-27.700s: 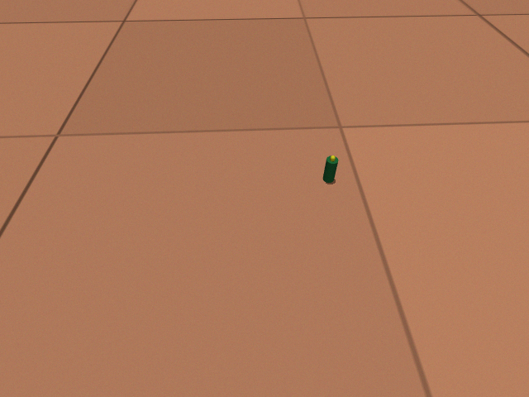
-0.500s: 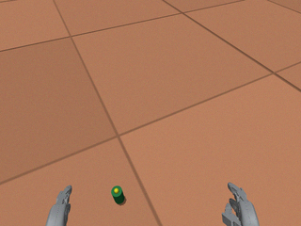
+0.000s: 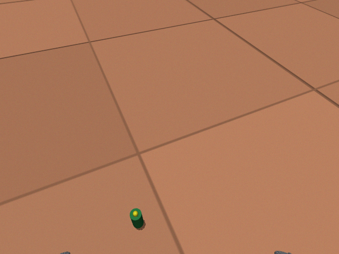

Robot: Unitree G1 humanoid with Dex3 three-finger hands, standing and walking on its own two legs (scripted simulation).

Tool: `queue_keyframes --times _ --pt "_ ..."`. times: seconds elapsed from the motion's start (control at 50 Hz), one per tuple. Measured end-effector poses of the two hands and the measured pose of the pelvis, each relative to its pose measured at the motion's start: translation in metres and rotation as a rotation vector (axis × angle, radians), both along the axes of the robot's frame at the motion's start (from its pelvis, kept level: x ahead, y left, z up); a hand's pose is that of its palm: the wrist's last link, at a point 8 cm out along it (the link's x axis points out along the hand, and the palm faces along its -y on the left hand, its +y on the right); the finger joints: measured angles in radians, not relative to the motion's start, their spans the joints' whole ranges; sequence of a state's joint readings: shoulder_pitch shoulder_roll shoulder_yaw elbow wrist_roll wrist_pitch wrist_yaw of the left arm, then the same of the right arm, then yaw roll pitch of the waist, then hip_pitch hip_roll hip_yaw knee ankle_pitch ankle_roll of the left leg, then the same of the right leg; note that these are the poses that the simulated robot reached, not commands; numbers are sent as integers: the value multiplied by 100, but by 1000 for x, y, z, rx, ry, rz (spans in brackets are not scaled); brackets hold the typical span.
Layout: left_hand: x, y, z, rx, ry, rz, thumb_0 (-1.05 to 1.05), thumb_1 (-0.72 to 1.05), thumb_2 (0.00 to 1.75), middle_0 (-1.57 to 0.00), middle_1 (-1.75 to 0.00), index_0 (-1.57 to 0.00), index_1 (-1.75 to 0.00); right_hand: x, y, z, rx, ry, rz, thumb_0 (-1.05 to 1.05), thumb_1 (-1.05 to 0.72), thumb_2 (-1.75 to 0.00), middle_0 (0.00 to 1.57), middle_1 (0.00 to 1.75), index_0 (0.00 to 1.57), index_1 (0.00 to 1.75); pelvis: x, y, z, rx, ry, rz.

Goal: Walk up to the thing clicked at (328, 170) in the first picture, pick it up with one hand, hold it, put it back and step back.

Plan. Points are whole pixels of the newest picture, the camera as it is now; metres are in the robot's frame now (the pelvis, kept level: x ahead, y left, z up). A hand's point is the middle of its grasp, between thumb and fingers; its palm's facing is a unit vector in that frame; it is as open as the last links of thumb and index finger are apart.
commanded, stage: stand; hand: left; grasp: from the side
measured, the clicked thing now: (136, 217) +0.42 +0.17 -0.67
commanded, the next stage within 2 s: step back in 1.88 s
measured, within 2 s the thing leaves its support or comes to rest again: neither
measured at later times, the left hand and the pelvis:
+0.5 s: hand out of the picture +0.03 +0.25 -0.13, palm faces +0.00 -0.94 -0.35, open 7.4 cm; pelvis -0.01 +0.00 +0.03, yaw +1 degrees
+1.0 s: hand out of the picture +0.06 +0.24 -0.13, palm faces -0.01 -0.94 -0.34, open 7.4 cm; pelvis +0.00 -0.01 +0.03, yaw +0 degrees
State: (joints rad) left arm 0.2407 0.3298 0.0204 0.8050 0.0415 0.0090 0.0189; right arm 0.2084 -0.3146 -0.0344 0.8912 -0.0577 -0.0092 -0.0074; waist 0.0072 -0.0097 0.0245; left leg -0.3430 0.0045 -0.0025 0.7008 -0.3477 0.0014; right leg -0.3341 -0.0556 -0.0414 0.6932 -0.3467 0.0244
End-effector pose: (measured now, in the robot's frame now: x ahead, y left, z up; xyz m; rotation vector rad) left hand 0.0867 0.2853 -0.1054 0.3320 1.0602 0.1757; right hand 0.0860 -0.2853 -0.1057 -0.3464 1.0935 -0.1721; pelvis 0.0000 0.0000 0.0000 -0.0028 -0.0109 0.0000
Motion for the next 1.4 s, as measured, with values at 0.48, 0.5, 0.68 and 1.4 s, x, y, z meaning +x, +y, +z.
queue_keyframes --times 0.48,0.5,0.68,1.4 --pt "-61 11 12 5 182 88 1 90 90 -20 -30 -20 -30 -35 11 1 61 124 -42 0 -90 -90 21 30 20 30 -14 4 25 6 -65 10" --pt "-62 11 12 6 185 89 1 90 90 -20 -30 -20 -30 -36 10 1 60 127 -44 0 -90 -90 21 30 20 30 -14 3 25 6 -65 10" --pt "-65 7 12 7 215 95 1 90 90 -20 -30 -20 -30 -46 -3 2 45 165 -58 0 -90 -90 21 30 20 30 -14 -3 26 3 -56 10" --pt "-5 -2 17 -6 168 73 1 90 90 -20 -30 -20 -30 -5 -13 8 33 145 -52 0 -90 -90 21 30 20 30 15 -9 30 6 -30 1"
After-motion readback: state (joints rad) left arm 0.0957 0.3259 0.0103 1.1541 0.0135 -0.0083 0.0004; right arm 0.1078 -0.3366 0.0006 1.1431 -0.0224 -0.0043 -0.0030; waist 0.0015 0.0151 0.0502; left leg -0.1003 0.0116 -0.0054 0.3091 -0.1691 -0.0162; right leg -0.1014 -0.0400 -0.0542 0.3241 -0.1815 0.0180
